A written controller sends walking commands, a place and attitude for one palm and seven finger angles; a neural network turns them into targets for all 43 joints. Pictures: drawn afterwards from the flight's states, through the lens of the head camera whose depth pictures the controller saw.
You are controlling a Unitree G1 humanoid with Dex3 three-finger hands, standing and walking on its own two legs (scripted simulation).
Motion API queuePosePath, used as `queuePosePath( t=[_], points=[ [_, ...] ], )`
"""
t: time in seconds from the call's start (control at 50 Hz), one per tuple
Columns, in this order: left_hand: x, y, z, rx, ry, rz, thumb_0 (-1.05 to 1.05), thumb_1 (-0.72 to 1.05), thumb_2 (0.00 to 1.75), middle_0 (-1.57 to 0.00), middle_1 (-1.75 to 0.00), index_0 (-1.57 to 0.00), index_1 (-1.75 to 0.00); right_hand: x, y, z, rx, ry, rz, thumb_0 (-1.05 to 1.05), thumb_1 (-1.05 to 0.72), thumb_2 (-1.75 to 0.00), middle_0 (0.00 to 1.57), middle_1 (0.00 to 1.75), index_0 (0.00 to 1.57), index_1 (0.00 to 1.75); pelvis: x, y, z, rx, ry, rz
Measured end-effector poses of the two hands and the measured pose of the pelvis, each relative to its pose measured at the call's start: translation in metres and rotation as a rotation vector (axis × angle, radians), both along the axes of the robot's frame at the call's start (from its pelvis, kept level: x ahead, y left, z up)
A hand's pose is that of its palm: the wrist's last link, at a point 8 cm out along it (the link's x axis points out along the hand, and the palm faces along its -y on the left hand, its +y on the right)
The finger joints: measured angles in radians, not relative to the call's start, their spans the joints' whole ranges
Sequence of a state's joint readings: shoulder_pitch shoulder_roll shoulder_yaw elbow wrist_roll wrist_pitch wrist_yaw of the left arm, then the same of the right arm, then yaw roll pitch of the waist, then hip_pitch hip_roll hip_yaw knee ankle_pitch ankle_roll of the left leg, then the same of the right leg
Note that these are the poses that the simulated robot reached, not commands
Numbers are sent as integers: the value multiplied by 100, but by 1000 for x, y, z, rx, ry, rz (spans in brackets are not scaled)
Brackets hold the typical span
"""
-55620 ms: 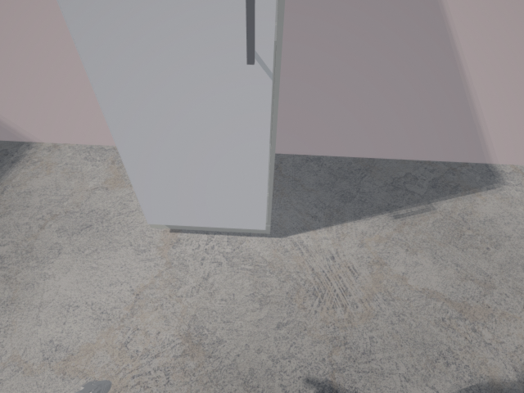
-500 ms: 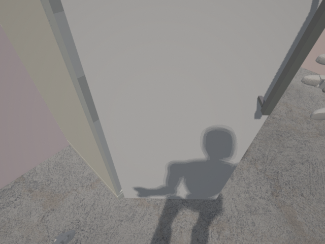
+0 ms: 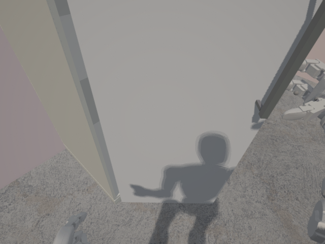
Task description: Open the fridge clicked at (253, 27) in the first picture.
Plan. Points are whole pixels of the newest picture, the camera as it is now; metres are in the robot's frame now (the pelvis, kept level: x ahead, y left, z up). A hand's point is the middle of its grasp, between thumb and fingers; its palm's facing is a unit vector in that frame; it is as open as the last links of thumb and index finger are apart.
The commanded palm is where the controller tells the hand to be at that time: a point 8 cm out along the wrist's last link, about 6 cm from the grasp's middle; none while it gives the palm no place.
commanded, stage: feel for the door with the fingertips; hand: right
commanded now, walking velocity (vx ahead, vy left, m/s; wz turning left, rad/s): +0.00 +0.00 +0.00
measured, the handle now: (286, 65) +0.47 -0.22 +0.25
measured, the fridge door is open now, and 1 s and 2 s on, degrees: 47 47 47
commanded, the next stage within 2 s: slide the fingers in behind the handle in 0.44 s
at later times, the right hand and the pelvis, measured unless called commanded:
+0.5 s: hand (293, 83) +0.44 -0.24 +0.23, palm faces -0.03 +1.00 +0.00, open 13.8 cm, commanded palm +0.41 -0.29 +0.23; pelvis +0.00 +0.00 +0.00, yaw +0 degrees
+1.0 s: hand (299, 90) +0.41 -0.24 +0.23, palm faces -0.03 +1.00 -0.03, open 14.0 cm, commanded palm +0.39 -0.29 +0.23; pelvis +0.00 +0.00 +0.00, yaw +1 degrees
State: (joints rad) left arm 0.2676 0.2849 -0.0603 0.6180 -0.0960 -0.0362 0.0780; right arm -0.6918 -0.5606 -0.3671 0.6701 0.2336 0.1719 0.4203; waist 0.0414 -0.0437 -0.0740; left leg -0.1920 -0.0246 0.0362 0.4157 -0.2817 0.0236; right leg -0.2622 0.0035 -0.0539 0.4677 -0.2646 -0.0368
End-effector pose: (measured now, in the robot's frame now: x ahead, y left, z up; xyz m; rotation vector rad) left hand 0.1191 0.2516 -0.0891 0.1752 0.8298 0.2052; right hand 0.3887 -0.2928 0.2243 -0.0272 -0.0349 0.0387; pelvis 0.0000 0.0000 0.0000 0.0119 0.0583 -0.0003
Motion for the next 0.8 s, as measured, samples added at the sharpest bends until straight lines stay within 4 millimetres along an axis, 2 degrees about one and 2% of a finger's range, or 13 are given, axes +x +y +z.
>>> queuePosePath(
  t=[0.2, 0.38, 0.56, 0.68, 0.8],
  points=[
    [-14, 13, -2, 30, 51, 19, 1, 90, 90, -20, -30, -20, -30, 3, -14, 3, 10, 30, -51, -1, 50, -30, 30, 120, 31, 120, -4, 6, 0, 1, 4, -8],
    [-40, 25, -9, 61, 126, 57, 1, 90, 90, -20, -30, -20, -30, 22, -1, 4, 25, 30, 3, -1, 50, -30, 30, 120, 30, 120, -5, 5, 0, 1, 21, -8],
    [-61, 24, -12, 51, 167, 92, 1, 90, 90, -20, -30, -20, -30, 30, -2, 2, 17, 16, -7, -1, 50, -30, 34, 123, 33, 122, -2, 3, 0, 1, 28, 8],
    [-61, 19, -13, 41, 165, 93, 1, 90, 90, -20, -30, -20, -30, 29, -1, 2, 15, 12, -4, -1, 50, -30, 33, 122, 32, 121, -1, 0, 0, 2, 24, 12],
    [-49, 14, -10, 30, 128, 83, 1, 90, 90, -20, -30, -20, -30, 24, -2, 2, 22, 5, -1, -1, 50, -30, 31, 121, 31, 121, 0, -2, 0, 2, 19, 17]
  ],
)
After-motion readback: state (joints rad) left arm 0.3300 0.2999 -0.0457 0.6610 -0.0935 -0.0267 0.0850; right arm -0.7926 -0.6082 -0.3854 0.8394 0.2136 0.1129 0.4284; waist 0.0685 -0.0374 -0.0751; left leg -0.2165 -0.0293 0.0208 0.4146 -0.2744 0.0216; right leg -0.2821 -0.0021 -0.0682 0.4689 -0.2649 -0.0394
